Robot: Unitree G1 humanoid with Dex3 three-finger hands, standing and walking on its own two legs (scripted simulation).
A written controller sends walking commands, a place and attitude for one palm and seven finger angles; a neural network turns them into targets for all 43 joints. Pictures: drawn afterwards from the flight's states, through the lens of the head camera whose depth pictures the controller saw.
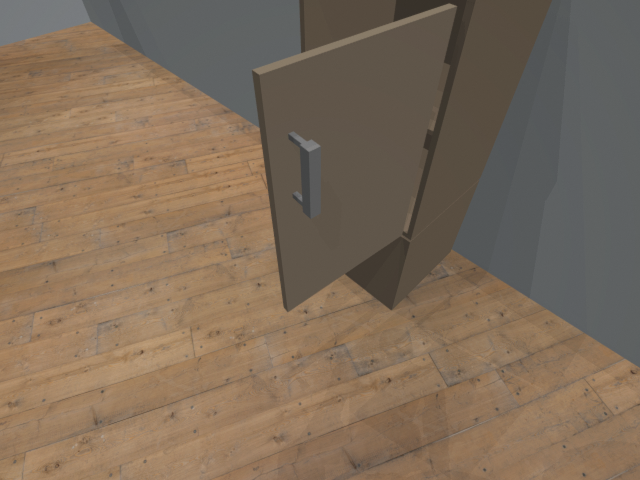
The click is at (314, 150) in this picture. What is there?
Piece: cupboard door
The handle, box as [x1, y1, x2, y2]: [288, 131, 320, 218]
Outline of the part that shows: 293,131 288,133 288,137 300,148 302,194 301,195 296,191 292,193 293,197 303,206 303,212 311,218 320,213 320,146 311,139 308,141 304,140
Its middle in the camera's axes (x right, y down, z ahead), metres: -0.03 -0.10 +0.63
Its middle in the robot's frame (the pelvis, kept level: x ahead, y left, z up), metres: +0.55 +0.06 +0.07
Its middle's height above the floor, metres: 0.85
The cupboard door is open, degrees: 84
